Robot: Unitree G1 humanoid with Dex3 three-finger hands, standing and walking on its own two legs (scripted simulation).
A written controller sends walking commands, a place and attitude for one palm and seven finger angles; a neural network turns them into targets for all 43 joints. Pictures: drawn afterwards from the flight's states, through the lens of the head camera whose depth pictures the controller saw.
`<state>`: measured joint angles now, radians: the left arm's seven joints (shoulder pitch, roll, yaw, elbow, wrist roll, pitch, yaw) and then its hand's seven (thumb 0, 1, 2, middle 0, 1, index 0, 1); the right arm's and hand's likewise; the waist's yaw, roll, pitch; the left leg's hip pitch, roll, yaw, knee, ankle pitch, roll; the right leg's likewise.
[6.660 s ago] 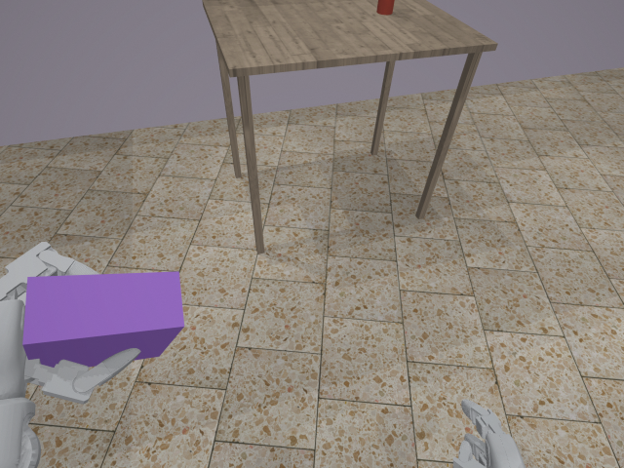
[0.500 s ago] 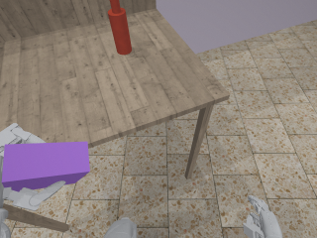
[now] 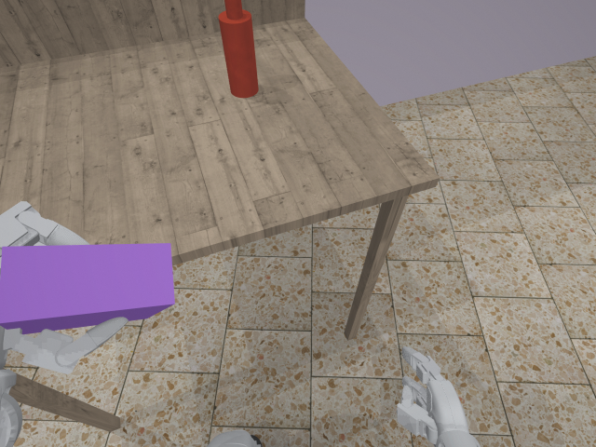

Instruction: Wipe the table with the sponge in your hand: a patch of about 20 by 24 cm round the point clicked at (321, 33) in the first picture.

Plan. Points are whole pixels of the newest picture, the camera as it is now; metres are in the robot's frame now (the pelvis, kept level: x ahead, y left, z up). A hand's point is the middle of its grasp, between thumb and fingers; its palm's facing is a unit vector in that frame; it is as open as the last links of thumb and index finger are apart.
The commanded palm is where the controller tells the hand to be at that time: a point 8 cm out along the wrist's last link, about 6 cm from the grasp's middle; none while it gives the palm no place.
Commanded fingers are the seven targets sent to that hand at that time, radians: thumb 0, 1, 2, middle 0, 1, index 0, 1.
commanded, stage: come to a stop and stand still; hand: left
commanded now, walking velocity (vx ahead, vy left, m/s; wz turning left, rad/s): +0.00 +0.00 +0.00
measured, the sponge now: (113, 288) +0.23 +0.20 +0.16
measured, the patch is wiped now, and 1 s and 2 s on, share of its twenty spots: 0.00 0.00 0.00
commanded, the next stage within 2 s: look again from close up in 1.08 s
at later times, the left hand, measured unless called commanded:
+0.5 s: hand (52, 384) +0.14 +0.21 +0.17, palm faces +0.42 -0.81 -0.41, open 9.8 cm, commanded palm +0.09 +0.25 +0.18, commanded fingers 0.00 0.10 1.30 -1.20 -1.60 -1.20 -1.60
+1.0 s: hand (38, 436) +0.11 +0.21 +0.16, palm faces +0.42 -0.80 -0.43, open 9.8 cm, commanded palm +0.06 +0.25 +0.18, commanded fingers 0.00 0.10 1.30 -1.20 -1.60 -1.20 -1.60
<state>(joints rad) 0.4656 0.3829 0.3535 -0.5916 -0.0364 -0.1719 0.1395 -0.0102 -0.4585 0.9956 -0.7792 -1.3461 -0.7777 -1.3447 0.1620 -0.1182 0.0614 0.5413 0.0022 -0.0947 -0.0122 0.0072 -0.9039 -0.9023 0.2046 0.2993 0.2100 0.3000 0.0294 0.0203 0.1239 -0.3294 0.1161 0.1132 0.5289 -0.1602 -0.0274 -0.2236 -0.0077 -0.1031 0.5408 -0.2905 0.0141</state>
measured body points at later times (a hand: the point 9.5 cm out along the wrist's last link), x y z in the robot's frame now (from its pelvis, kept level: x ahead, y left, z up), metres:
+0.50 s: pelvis -0.06 -0.03 +0.00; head -0.06 -0.03 +0.45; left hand +0.11 +0.25 +0.19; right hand +0.11 -0.26 -0.08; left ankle -0.04 +0.10 -0.73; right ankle +0.01 -0.10 -0.73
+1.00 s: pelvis -0.10 -0.04 +0.00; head -0.09 -0.05 +0.45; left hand +0.08 +0.25 +0.18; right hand +0.06 -0.26 -0.10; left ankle -0.06 +0.10 -0.73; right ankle +0.00 -0.10 -0.73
